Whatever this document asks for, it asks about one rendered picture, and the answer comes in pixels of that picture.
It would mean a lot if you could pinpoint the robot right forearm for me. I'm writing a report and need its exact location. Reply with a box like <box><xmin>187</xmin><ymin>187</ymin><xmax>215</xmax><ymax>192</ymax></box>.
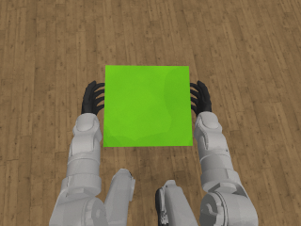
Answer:
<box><xmin>193</xmin><ymin>111</ymin><xmax>259</xmax><ymax>221</ymax></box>

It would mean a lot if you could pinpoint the robot left upper arm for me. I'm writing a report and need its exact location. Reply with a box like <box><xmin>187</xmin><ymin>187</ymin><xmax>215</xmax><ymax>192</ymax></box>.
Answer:
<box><xmin>49</xmin><ymin>196</ymin><xmax>109</xmax><ymax>226</ymax></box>

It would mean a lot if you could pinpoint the robot right hand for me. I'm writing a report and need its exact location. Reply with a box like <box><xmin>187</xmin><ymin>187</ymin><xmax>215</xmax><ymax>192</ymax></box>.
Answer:
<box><xmin>189</xmin><ymin>80</ymin><xmax>213</xmax><ymax>117</ymax></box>

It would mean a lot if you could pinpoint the robot left hand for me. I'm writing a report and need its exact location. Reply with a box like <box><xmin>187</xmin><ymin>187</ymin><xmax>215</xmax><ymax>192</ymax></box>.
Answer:
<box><xmin>81</xmin><ymin>80</ymin><xmax>105</xmax><ymax>116</ymax></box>

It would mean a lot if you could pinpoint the robot left thigh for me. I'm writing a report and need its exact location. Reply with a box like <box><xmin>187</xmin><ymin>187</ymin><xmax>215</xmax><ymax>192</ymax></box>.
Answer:
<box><xmin>103</xmin><ymin>173</ymin><xmax>135</xmax><ymax>226</ymax></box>

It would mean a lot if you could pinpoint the carton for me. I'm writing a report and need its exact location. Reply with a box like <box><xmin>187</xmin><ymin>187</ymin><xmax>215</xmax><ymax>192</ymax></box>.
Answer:
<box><xmin>103</xmin><ymin>65</ymin><xmax>193</xmax><ymax>147</ymax></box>

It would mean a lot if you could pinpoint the robot thigh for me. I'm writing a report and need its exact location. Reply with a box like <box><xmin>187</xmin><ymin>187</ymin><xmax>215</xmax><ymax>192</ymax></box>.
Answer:
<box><xmin>159</xmin><ymin>185</ymin><xmax>198</xmax><ymax>226</ymax></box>
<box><xmin>103</xmin><ymin>173</ymin><xmax>135</xmax><ymax>226</ymax></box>

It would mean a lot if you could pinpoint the robot left forearm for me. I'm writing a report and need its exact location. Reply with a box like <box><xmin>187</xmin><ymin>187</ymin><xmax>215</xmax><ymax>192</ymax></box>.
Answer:
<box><xmin>49</xmin><ymin>113</ymin><xmax>103</xmax><ymax>226</ymax></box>

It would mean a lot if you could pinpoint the robot right thigh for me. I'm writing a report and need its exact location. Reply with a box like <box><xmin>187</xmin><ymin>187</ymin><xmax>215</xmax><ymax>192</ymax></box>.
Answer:
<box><xmin>159</xmin><ymin>185</ymin><xmax>198</xmax><ymax>226</ymax></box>

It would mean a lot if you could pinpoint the robot right upper arm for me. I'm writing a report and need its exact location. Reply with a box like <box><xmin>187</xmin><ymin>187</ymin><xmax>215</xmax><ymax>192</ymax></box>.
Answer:
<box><xmin>199</xmin><ymin>191</ymin><xmax>259</xmax><ymax>226</ymax></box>

